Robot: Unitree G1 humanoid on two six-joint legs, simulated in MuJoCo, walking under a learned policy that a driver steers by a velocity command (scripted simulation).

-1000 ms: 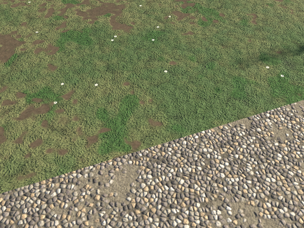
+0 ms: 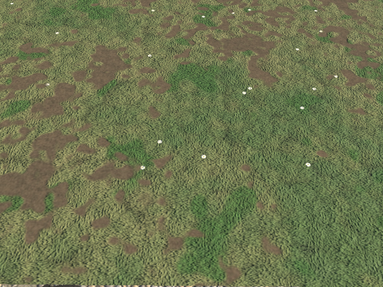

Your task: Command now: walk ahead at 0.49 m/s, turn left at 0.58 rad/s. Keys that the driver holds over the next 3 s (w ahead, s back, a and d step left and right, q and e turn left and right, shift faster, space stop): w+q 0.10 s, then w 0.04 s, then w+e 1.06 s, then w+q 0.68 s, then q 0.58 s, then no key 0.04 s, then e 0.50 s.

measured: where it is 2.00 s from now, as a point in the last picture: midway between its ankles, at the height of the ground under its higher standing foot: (242, 160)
